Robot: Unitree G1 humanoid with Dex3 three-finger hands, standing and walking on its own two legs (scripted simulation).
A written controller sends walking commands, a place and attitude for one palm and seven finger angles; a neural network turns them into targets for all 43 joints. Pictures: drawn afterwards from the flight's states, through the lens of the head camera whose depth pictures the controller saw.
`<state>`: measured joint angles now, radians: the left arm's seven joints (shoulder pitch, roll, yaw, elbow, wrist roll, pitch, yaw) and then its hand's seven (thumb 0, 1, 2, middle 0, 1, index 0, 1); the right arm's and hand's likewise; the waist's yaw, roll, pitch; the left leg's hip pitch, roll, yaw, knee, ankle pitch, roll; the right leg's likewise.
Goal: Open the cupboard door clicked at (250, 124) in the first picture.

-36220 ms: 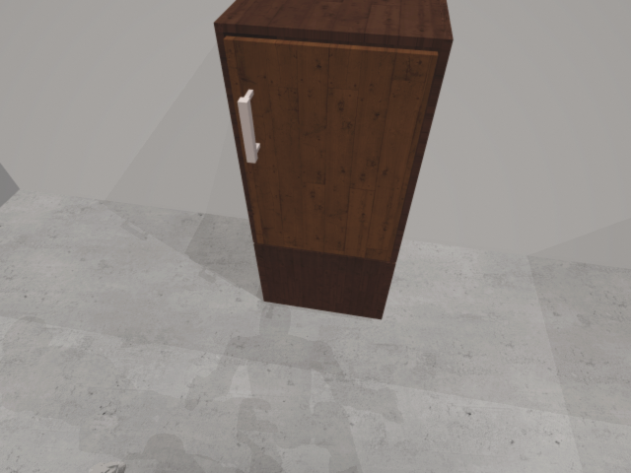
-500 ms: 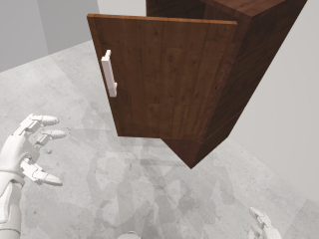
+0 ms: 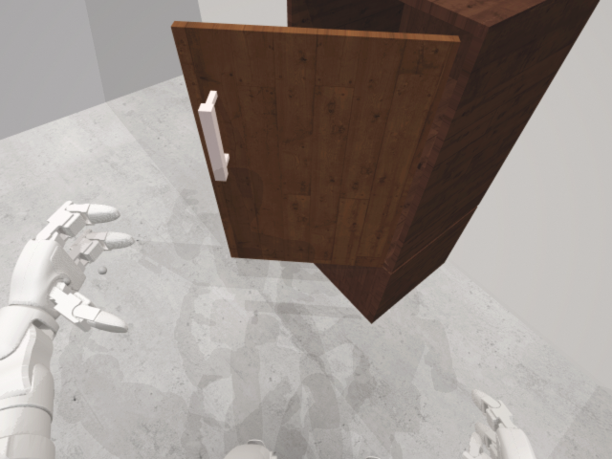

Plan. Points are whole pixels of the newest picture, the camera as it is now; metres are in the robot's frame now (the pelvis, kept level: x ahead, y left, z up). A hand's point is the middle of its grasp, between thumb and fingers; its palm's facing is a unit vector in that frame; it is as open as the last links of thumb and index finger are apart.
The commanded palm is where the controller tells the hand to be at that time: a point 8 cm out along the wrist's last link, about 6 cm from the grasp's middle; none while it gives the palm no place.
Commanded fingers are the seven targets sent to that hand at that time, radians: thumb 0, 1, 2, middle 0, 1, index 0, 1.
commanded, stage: move the hooked fingers beside the handle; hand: left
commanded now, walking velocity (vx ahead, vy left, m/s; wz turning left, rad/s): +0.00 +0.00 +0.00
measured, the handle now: (217, 137) +0.59 +0.20 +0.06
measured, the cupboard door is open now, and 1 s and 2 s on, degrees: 47 47 47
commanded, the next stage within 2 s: none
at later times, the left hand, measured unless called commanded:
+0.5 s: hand (138, 217) +0.40 +0.26 +0.08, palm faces -0.02 -1.00 -0.02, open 14.0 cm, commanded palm +0.38 +0.31 +0.07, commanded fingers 0.00 -0.50 0.30 -0.30 -1.20 -0.30 -1.20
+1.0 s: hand (157, 178) +0.47 +0.26 +0.07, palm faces -0.02 -1.00 -0.01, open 14.0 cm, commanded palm +0.46 +0.30 +0.07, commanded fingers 0.00 -0.50 0.30 -0.30 -1.20 -0.30 -1.20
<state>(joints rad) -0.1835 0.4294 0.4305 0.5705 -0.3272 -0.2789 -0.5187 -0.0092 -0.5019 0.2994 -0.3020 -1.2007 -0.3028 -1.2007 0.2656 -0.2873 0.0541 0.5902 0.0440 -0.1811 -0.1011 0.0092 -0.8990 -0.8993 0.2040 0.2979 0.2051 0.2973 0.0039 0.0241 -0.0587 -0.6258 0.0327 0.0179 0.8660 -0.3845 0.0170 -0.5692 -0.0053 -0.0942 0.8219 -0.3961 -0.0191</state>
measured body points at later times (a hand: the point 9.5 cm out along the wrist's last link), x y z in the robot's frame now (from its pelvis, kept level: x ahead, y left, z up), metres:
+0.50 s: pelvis +0.00 +0.01 -0.01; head +0.07 +0.02 +0.44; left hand +0.39 +0.31 +0.08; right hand +0.08 -0.26 -0.11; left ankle +0.03 +0.11 -0.70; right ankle +0.01 -0.11 -0.70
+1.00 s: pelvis +0.00 +0.01 -0.02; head +0.11 +0.03 +0.42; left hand +0.47 +0.31 +0.08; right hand +0.02 -0.26 -0.12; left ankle +0.03 +0.11 -0.70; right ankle +0.01 -0.11 -0.70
